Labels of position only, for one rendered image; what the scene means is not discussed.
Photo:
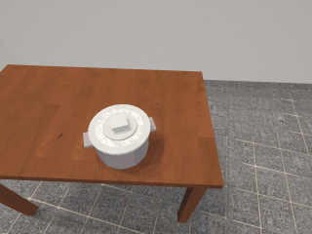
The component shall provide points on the knob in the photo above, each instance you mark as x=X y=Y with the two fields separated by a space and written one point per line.
x=118 y=122

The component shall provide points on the lid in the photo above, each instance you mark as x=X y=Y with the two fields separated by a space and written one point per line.
x=123 y=141

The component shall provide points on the pot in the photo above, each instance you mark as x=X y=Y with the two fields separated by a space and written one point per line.
x=123 y=161

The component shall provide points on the table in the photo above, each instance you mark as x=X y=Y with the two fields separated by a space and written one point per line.
x=44 y=111

